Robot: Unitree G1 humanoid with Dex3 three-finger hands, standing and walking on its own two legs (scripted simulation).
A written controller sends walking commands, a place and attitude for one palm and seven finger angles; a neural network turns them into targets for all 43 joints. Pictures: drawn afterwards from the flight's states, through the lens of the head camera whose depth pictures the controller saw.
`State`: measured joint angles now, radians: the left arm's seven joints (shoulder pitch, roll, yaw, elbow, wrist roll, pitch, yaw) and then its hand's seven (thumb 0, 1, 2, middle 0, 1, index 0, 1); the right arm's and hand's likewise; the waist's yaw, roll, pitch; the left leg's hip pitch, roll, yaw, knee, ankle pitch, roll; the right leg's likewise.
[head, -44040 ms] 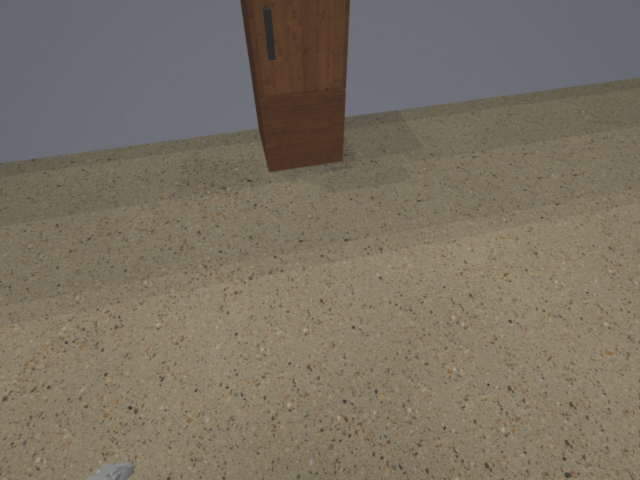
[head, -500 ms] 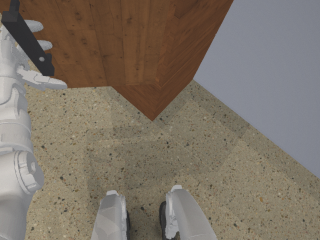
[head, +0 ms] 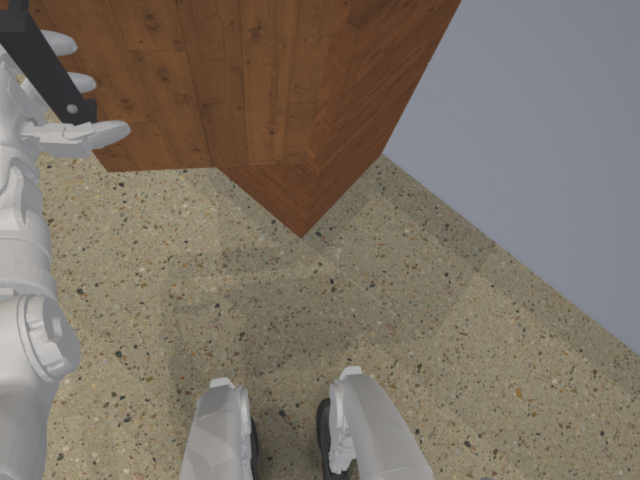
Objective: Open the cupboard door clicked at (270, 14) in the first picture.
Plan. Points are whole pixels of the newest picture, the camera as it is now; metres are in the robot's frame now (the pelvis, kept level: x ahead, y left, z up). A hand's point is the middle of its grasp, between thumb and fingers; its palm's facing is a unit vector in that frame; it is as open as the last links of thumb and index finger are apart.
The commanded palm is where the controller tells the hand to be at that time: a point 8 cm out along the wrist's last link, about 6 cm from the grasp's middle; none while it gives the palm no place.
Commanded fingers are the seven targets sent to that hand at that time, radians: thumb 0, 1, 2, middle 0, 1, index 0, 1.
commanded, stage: close the thumb around the handle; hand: left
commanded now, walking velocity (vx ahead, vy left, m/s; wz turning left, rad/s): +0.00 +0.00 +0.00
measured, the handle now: (60, 75) +0.57 +0.26 +0.04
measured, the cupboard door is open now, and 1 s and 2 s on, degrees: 48 65 99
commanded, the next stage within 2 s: pull the door open along its arc in 0.40 s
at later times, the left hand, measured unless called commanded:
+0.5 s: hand (82, 107) +0.53 +0.23 +0.04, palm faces +0.07 -1.00 -0.02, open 5.8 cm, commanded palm +0.51 +0.26 +0.05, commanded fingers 0.00 0.90 0.90 -0.40 -1.35 -0.40 -1.35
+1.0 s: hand (104, 183) +0.43 +0.20 +0.05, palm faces +0.17 -0.99 +0.02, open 6.2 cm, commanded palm +0.38 +0.25 +0.05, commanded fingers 0.00 0.90 0.90 -0.40 -1.35 -0.40 -1.35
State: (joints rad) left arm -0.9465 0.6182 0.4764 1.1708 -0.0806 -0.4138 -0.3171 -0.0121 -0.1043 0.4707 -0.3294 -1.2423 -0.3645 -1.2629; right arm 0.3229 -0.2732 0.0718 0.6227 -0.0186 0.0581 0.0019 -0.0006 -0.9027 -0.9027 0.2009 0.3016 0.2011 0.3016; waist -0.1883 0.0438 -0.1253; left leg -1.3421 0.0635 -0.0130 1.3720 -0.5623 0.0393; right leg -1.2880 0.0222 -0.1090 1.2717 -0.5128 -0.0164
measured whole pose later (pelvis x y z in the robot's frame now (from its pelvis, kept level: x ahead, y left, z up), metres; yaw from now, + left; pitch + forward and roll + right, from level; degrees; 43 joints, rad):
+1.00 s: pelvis +0.03 +0.00 +0.03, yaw +1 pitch +26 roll -3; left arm -0.37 0.25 0.33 0.64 -0.19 -0.46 -0.11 0.02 0.66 0.70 -0.35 -1.35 -0.36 -1.35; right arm 0.30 -0.24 0.01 0.57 0.00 0.05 0.03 0.00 -0.90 -0.90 0.20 0.30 0.20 0.30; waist -0.09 0.03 -0.17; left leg -1.11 0.05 0.04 1.21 -0.56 0.03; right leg -1.09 0.02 -0.06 1.16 -0.52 -0.01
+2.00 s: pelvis +0.02 -0.06 +0.03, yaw +6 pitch +21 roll +1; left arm -0.02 -0.10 -0.14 0.39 0.10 -0.50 0.58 0.01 0.35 0.66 -0.36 -1.29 -0.36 -1.29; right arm 0.14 -0.18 -0.01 0.62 -0.09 -0.06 0.01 0.01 -0.90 -0.90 0.20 0.30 0.20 0.30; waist 0.01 0.02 -0.18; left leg -1.05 0.01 -0.03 1.22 -0.53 -0.04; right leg -1.04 -0.02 -0.12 1.25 -0.57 -0.09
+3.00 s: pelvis +0.01 -0.02 +0.02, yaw +4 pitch +20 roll -1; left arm 0.11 0.02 -0.19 0.19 -0.03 -0.45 0.07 -0.01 -0.50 0.30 -0.13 -0.32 -0.17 -0.33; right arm 0.21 -0.22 -0.01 0.49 -0.02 -0.03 0.02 0.01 -0.90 -0.90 0.20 0.30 0.20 0.30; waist 0.00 0.03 -0.18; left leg -1.08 0.00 0.01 1.28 -0.56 0.02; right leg -1.06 -0.03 -0.08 1.28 -0.57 -0.03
